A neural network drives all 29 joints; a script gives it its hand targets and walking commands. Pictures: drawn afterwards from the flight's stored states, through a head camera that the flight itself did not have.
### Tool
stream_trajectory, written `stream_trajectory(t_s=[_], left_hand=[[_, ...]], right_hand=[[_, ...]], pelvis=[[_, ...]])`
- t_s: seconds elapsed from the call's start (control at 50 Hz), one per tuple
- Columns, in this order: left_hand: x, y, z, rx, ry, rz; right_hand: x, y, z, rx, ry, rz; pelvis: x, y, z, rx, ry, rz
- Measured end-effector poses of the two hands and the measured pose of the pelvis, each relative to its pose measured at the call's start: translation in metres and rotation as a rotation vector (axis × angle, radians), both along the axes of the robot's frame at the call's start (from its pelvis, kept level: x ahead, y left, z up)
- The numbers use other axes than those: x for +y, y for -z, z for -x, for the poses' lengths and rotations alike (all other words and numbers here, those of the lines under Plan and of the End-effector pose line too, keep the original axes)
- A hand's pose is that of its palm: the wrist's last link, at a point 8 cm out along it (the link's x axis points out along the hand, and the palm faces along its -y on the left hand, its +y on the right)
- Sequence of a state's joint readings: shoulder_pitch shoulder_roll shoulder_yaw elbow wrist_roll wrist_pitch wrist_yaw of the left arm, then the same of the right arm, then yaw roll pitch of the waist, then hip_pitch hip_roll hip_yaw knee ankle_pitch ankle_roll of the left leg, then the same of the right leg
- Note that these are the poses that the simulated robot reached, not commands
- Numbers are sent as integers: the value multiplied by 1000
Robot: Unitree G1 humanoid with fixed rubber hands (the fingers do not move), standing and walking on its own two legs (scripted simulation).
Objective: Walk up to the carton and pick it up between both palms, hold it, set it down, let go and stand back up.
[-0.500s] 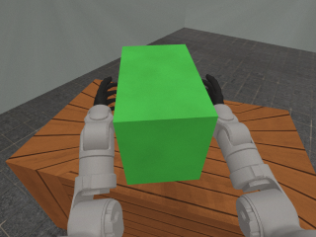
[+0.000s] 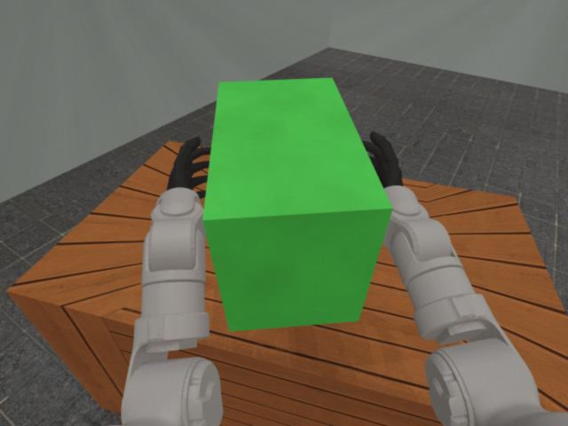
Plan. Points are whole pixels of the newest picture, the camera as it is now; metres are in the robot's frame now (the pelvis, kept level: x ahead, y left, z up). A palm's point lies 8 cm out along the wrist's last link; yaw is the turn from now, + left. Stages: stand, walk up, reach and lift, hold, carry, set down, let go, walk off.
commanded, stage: hold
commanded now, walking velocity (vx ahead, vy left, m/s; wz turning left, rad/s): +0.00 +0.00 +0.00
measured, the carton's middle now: (284, 194) +0.40 +0.00 +0.16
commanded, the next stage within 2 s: none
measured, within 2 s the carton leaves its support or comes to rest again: neither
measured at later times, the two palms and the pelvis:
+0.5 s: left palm (183, 191) +0.36 +0.14 +0.20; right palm (386, 188) +0.36 -0.14 +0.20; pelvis +0.00 +0.00 +0.00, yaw +0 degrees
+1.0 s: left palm (182, 194) +0.37 +0.14 +0.19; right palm (383, 188) +0.36 -0.13 +0.20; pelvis +0.00 +0.00 +0.00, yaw +0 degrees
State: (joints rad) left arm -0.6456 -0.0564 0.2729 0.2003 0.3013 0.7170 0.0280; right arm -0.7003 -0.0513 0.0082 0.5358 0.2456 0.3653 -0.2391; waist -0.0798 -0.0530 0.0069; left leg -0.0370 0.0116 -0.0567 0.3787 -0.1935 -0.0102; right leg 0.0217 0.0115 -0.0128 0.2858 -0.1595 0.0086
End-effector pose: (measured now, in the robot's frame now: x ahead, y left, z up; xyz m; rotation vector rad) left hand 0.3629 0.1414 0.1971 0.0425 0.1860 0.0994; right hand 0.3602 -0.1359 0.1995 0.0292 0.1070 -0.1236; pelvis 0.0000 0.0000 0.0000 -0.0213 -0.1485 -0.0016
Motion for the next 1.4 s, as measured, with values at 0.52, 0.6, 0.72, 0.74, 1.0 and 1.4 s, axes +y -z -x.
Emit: stream_trajectory(t_s=[0.52,0.6,0.72,0.74,1.0,1.4], left_hand=[[-1,-4,0,2,-1,-10],[-1,-4,-1,-1,1,-10],[-1,-2,-3,7,0,-3],[-1,-2,-3,8,0,-3],[2,2,-3,11,-3,-7],[0,-1,-1,6,-5,-2]], right_hand=[[-1,0,0,2,-1,-4],[-1,-2,-1,-1,0,1],[-1,-1,-3,6,0,3],[-1,-1,-3,8,0,4],[2,2,-4,10,-4,-3],[0,1,-2,4,-2,-1]], pelvis=[[-1,0,3,4,-6,0],[-1,0,2,9,-5,0],[-2,0,1,7,-3,0],[-2,0,1,7,-4,0],[0,0,-1,3,-8,1],[-1,0,0,3,-7,1]])
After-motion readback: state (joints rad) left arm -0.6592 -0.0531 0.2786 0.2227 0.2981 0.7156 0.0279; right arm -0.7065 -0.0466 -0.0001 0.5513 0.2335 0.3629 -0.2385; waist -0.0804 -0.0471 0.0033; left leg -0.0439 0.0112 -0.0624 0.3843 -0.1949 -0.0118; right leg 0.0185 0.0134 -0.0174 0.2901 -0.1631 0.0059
